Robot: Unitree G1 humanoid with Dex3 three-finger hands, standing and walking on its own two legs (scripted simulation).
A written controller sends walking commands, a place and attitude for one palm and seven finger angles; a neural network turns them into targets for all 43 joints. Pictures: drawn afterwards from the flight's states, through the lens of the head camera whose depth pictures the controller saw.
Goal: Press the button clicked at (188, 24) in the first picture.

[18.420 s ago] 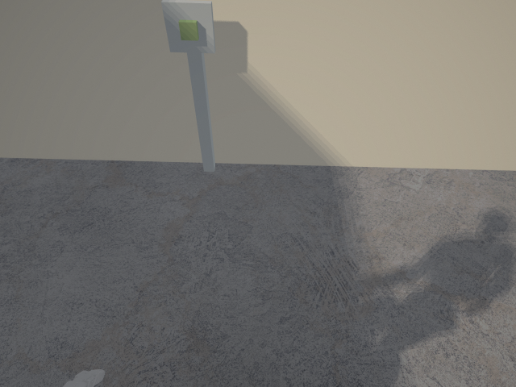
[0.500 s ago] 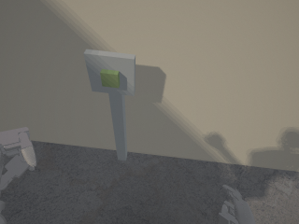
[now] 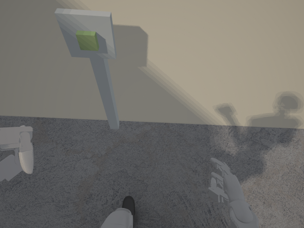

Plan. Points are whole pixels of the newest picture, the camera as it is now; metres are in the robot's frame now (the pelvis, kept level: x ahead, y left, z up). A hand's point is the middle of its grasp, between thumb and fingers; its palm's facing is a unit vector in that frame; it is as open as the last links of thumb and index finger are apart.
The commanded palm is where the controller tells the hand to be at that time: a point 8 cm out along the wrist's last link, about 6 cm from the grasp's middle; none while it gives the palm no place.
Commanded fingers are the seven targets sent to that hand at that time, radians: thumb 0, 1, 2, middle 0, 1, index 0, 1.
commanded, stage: stop stepping back and stand still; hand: left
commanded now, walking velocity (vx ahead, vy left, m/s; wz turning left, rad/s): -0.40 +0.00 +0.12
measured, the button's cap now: (88, 40) +0.70 +0.28 +0.02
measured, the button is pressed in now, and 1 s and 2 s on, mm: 0 0 0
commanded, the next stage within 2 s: let the arm hang, fingers relaxed in 0.92 s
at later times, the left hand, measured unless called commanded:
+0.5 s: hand out of the picture +0.04 +0.24 +0.20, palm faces +0.46 -0.76 -0.46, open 3.1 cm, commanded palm -0.02 +0.28 +0.19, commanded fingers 0.00 0.90 0.90 -1.30 -1.50 -1.30 -1.50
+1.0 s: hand out of the picture +0.03 +0.25 +0.20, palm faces +0.48 -0.75 -0.45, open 3.1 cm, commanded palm none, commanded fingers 0.00 0.90 0.90 -1.30 -1.50 -1.30 -1.50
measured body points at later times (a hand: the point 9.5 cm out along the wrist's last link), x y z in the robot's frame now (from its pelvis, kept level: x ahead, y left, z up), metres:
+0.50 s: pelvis -0.12 -0.01 +0.01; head -0.14 +0.00 +0.46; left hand +0.01 +0.28 +0.22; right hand +0.06 -0.24 -0.05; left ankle -0.17 +0.12 -0.73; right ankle -0.10 -0.09 -0.71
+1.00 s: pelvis -0.14 -0.01 +0.01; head -0.16 +0.01 +0.46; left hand +0.00 +0.29 +0.23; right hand +0.02 -0.24 -0.06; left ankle -0.13 +0.10 -0.73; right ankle -0.12 -0.13 -0.68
